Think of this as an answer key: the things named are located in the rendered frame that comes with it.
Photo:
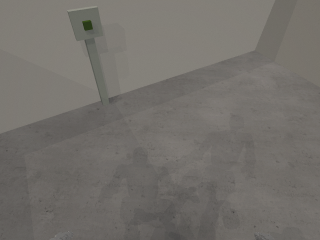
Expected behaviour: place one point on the panel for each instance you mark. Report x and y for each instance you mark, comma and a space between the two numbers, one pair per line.
77, 16

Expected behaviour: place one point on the button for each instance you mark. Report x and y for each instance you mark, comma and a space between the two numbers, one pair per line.
87, 25

